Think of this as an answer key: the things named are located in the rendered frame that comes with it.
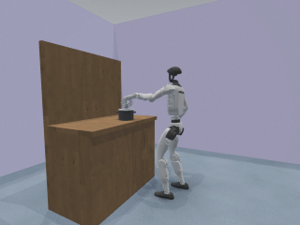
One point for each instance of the robot left hand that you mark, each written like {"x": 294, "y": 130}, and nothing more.
{"x": 125, "y": 100}

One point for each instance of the left robot forearm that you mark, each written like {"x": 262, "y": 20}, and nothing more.
{"x": 141, "y": 96}

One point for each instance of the pot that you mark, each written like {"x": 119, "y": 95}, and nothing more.
{"x": 125, "y": 115}

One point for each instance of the robot left upper arm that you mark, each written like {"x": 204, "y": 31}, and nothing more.
{"x": 165, "y": 90}

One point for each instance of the right robot shin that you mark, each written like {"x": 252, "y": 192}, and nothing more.
{"x": 177, "y": 167}

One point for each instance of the robot right upper arm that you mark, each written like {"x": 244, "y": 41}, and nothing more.
{"x": 185, "y": 103}

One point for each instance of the right robot thigh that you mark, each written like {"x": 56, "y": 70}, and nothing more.
{"x": 173, "y": 143}

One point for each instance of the table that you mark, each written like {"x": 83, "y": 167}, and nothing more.
{"x": 94, "y": 161}

